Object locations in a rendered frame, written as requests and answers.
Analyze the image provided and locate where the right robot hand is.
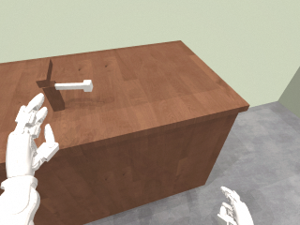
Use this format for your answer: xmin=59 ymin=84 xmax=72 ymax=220
xmin=217 ymin=187 xmax=254 ymax=225

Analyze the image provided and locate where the tap lever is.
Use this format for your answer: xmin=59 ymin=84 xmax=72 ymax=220
xmin=54 ymin=80 xmax=94 ymax=92

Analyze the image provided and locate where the counter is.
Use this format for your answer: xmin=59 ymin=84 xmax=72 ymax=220
xmin=0 ymin=40 xmax=250 ymax=225

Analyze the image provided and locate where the robot left forearm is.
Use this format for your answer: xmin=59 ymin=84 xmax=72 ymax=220
xmin=0 ymin=175 xmax=40 ymax=225

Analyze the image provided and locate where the left robot hand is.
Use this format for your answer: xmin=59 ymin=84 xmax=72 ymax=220
xmin=6 ymin=93 xmax=59 ymax=179

